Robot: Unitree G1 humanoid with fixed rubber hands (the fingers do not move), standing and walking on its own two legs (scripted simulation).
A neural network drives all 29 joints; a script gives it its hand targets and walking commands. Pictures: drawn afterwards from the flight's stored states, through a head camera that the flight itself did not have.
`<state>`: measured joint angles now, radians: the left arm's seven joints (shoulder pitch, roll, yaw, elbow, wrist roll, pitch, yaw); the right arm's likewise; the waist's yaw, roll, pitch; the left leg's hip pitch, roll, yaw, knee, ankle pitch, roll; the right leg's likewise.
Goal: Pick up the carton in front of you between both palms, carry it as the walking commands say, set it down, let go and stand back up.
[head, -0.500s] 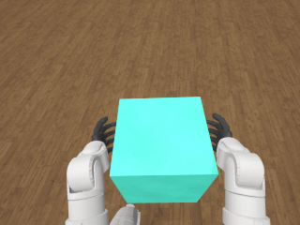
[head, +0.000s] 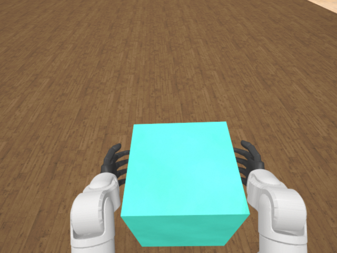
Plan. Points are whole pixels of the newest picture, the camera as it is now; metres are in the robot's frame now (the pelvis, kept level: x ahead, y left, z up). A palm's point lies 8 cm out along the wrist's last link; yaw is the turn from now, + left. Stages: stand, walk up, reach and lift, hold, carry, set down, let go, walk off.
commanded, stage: carry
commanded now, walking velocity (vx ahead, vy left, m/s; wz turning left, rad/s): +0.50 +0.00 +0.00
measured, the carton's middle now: (181, 188) +0.26 +0.00 +0.03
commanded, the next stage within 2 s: none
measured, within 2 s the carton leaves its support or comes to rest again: neither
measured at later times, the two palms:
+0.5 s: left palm (134, 92) +0.57 +0.14 +0.10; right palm (225, 85) +0.59 -0.16 +0.10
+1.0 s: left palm (145, 48) +0.90 +0.13 +0.09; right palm (212, 47) +0.92 -0.17 +0.09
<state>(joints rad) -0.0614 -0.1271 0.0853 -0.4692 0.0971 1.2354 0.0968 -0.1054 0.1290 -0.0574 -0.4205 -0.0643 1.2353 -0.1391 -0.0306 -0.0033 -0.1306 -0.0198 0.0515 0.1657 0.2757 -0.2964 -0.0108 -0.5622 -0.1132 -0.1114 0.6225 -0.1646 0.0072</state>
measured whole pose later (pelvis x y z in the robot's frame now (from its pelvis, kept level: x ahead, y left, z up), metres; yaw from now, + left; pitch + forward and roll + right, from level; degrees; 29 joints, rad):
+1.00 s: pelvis +0.67 -0.03 -0.02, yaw +3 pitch +3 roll +0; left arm -0.04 -0.13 0.06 -0.53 0.08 1.23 0.11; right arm -0.06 0.13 -0.05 -0.50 -0.07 1.23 -0.13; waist -0.01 0.01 -0.13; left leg 0.02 0.10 0.20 0.38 -0.43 -0.06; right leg -0.45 -0.07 -0.22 0.45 -0.08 -0.02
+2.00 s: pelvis +1.06 -0.01 -0.01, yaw +2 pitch +3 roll +0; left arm -0.08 -0.13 0.07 -0.43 0.09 1.24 0.11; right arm -0.08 0.13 -0.07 -0.41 -0.09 1.23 -0.11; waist 0.00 -0.01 -0.13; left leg -0.33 0.06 0.21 0.55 -0.27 0.03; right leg -0.15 -0.06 -0.13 0.50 -0.40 0.01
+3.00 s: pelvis +1.00 -0.01 -0.01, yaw +2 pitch +2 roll +0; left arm -0.18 -0.14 0.14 0.15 0.24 0.76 0.02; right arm -0.18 0.14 -0.15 0.16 -0.24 0.74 -0.02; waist 0.00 -0.01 -0.08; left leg -0.36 0.07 0.21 0.48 -0.15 0.05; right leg -0.21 -0.05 -0.14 0.50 -0.32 0.00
